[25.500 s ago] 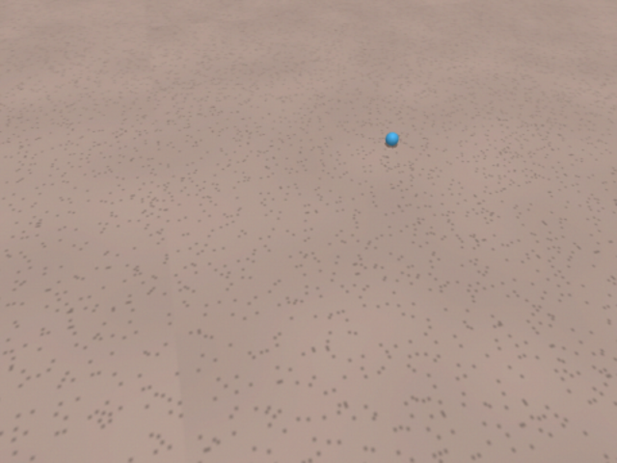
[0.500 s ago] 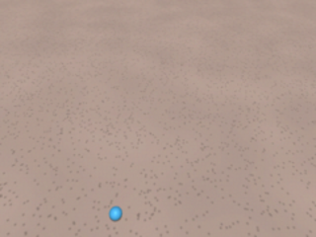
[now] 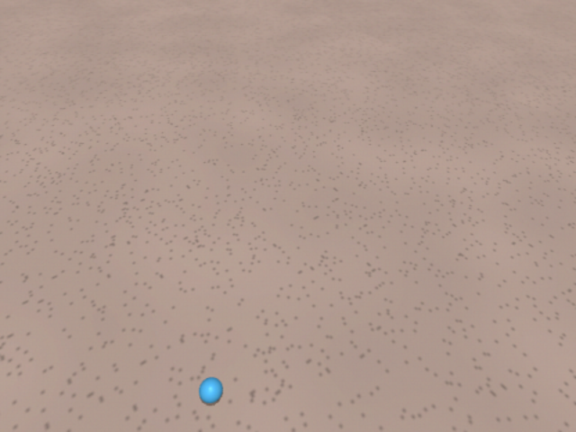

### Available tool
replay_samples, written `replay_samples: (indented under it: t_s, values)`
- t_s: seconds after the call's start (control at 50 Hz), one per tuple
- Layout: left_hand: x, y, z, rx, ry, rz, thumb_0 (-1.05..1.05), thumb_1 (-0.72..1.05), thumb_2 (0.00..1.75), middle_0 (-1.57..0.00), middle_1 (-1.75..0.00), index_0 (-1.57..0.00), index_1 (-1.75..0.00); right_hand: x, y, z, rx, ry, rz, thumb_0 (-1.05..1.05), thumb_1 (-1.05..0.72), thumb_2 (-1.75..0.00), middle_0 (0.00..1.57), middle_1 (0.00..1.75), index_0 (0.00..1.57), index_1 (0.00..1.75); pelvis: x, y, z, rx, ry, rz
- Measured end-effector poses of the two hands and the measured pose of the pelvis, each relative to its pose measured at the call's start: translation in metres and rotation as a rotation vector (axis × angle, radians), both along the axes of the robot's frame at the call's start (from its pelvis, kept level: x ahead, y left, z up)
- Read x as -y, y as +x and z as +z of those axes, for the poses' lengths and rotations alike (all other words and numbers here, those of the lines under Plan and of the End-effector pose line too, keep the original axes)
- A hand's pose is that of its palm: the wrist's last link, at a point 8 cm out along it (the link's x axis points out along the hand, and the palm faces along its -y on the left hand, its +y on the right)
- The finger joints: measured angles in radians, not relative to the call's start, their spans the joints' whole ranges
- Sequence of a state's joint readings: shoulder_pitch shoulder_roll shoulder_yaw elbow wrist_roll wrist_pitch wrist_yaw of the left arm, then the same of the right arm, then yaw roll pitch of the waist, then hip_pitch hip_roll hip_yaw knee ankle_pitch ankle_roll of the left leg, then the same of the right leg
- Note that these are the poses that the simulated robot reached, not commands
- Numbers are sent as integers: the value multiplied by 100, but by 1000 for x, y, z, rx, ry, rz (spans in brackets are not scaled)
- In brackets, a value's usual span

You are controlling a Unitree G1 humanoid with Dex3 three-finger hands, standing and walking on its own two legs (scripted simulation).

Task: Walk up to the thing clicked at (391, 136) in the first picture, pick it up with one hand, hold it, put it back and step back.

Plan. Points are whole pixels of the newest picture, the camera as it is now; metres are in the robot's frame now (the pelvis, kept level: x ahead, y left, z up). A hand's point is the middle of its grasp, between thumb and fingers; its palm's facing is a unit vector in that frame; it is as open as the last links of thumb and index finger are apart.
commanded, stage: stand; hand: left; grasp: from above
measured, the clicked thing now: (210, 390) +0.43 +0.21 -0.74
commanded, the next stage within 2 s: rise first in 0.54 s
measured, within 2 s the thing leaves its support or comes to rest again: neither
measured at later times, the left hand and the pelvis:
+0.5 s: hand out of the picture +0.06 +0.26 -0.16, palm faces -0.02 -0.94 -0.35, open 7.4 cm; pelvis +0.00 +0.00 +0.00, yaw +0 degrees
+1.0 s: hand out of the picture +0.15 +0.26 -0.17, palm faces -0.06 -0.93 -0.37, open 11.1 cm; pelvis -0.01 +0.00 -0.03, yaw +0 degrees
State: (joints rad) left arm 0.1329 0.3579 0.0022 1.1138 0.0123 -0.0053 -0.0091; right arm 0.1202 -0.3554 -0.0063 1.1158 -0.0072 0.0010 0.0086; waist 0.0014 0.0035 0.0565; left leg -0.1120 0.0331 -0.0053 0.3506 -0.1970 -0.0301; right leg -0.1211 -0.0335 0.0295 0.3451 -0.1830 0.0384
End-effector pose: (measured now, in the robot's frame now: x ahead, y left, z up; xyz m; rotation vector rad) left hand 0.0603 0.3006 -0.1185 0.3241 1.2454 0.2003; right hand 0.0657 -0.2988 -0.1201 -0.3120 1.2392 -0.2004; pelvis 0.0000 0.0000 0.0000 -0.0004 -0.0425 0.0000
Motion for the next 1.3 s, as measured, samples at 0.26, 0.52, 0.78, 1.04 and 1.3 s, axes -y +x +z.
replay_samples:
  t_s: [0.26, 0.52, 0.78, 1.04, 1.3]
  values:
    - [0, -4, 0, -3, 1, 2, 1, 90, 90, -20, -30, -20, -30, 0, -1, 0, -1, 2, 1, 1, -90, -89, 20, 30, 20, 30, 1, -1, 0, 1, -2, 3]
    - [-1, -1, -1, 1, -2, 2, 1, 90, 90, -20, -30, -20, -30, -1, 0, 0, 0, -1, 2, 1, -90, -89, 20, 30, 20, 30, -1, -1, 0, 0, -1, 3]
    - [5, 41, -8, 124, -22, 42, 1, 75, 93, -19, -44, -18, -45, -20, 13, -3, 121, 17, 15, 1, -93, -90, 20, 30, 20, 30, 0, -10, -10, -74, -5, 18]
    - [-2, 80, -24, 83, 26, -82, 0, -8, 93, -14, -91, -14, -91, -49, 30, -20, 247, 81, -4, 1, -93, -90, 20, 30, 20, 30, -5, -8, -36, -191, -15, 5]
    - [-4, 65, -62, 94, 72, -121, 0, -51, 99, -9, -105, -8, -106, -53, 80, -43, 378, 50, 85, 1, -92, -90, 20, 30, 20, 30, -6, -7, -78, -303, -28, 16]
